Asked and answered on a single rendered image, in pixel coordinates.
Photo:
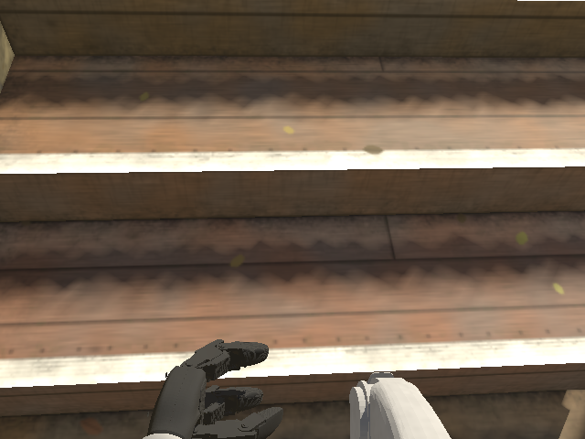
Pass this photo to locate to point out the robot right thigh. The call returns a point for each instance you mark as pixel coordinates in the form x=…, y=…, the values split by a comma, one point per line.
x=392, y=408

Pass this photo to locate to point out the robot left hand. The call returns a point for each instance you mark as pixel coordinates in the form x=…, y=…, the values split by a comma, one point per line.
x=185, y=408

